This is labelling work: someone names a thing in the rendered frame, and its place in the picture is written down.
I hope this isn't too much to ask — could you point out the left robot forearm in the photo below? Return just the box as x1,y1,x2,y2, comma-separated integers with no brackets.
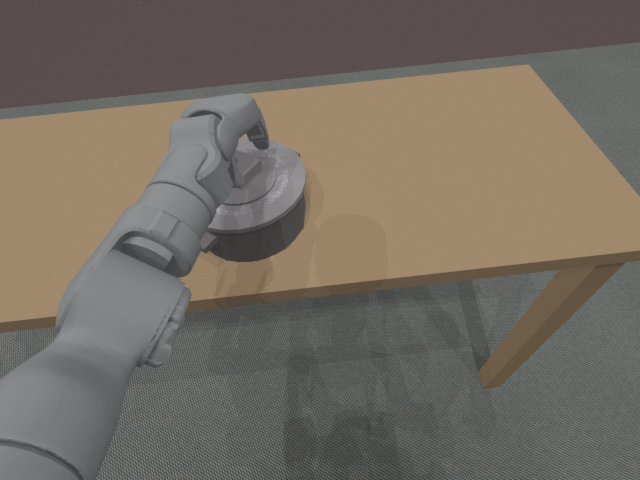
56,107,239,334

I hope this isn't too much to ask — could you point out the knob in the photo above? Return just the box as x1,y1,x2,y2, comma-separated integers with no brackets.
234,150,263,189

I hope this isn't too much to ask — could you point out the table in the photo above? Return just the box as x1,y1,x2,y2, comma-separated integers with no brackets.
0,64,640,389

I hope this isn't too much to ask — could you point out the robot left hand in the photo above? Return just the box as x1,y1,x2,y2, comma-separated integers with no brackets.
181,93,269,188

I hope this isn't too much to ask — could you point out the lid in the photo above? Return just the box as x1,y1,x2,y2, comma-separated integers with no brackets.
206,138,306,234

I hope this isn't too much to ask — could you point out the pot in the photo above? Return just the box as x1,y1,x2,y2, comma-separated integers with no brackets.
200,151,306,262

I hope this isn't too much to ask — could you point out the robot left upper arm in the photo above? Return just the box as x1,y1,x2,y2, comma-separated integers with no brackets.
0,249,192,480

